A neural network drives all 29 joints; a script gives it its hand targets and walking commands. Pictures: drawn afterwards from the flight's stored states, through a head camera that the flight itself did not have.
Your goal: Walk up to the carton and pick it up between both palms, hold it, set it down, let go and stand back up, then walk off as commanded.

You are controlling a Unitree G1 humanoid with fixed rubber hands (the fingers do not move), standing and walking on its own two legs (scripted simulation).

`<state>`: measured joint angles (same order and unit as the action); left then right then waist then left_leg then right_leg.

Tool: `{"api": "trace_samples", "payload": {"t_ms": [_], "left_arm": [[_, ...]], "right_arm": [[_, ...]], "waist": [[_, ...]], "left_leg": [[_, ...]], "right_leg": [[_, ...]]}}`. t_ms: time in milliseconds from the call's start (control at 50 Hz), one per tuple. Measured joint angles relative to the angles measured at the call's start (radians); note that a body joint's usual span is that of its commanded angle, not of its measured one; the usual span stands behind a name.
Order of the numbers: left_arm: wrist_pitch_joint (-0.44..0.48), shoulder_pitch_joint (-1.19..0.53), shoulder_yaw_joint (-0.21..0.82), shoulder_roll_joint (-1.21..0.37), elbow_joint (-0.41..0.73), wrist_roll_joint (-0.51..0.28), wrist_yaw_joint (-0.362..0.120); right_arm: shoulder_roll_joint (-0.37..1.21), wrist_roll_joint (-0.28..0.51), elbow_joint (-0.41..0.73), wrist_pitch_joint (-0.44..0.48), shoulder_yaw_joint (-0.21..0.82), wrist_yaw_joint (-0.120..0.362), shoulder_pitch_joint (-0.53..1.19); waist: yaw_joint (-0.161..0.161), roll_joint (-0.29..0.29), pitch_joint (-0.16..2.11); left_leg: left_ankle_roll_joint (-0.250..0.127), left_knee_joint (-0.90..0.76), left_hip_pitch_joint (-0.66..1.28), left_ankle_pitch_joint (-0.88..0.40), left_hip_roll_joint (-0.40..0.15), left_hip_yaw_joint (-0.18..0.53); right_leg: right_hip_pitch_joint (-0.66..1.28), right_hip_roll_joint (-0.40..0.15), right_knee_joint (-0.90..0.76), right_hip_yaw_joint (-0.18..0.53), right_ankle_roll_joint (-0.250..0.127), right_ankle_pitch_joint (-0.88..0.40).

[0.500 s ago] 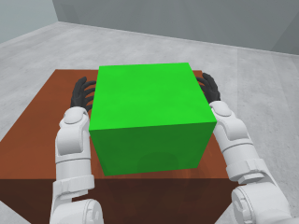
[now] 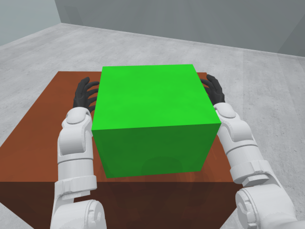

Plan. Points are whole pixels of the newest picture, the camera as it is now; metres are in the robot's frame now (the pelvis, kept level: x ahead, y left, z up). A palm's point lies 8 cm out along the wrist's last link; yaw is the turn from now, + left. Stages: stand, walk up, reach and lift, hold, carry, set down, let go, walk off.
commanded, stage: hold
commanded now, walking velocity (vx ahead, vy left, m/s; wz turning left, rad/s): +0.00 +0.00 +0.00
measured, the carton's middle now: (151, 118) +0.36 +0.00 +0.14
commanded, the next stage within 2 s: none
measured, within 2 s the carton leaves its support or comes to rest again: neither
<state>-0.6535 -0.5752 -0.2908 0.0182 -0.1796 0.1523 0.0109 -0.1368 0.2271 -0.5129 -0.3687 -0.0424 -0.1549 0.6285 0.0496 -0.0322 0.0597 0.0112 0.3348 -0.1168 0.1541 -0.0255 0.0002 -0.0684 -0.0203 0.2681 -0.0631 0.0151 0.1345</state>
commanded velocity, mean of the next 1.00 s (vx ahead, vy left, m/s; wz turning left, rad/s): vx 0.00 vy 0.00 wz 0.00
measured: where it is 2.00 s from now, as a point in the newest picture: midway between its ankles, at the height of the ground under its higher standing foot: outside the picture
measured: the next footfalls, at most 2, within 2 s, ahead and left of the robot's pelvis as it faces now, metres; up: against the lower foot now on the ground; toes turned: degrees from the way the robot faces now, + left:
none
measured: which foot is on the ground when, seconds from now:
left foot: down 0.00-1.00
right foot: down 0.00-1.00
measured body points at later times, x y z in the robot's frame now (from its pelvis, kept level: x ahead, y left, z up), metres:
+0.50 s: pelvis +0.00 +0.00 +0.00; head -0.04 +0.02 +0.45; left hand +0.38 +0.17 +0.18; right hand +0.38 -0.17 +0.17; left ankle +0.02 +0.12 -0.75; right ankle +0.01 -0.13 -0.75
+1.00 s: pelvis +0.00 +0.00 +0.00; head -0.04 +0.02 +0.45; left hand +0.37 +0.18 +0.18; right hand +0.38 -0.17 +0.18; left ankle +0.02 +0.12 -0.75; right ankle +0.01 -0.13 -0.75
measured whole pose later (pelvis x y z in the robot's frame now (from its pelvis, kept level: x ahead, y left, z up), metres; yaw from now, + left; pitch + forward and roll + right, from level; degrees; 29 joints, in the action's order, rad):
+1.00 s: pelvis +0.00 +0.00 +0.00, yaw +0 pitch -4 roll -1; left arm -0.65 -0.56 -0.29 0.02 -0.16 0.15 0.01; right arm -0.13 0.23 -0.49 -0.38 -0.04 -0.16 0.61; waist 0.05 -0.03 0.06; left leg 0.01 0.33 -0.11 0.16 -0.03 0.00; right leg -0.06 -0.02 0.27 -0.06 0.01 0.14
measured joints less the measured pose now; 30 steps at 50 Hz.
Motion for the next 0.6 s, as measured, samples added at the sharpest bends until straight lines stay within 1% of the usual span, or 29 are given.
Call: {"api": "trace_samples", "payload": {"t_ms": [180,600], "left_arm": [[0.0,0.004,0.001,0.001,0.007,0.001,0.0],[0.0,0.026,0.005,-0.002,0.037,-0.005,-0.001]], "right_arm": [[-0.002,0.002,-0.002,0.002,0.005,0.0,0.002],[-0.003,0.007,0.035,-0.004,0.016,-0.007,-0.021]], "waist": [[0.003,-0.003,-0.005],[0.007,0.001,-0.008]], "left_leg": [[0.001,0.0,0.003,0.002,-0.001,0.002],[0.003,-0.002,0.008,0.005,-0.002,0.004]], "right_leg": [[0.005,0.001,-0.003,-0.001,-0.001,0.0],[0.011,0.003,-0.004,-0.002,-0.001,0.005]]}}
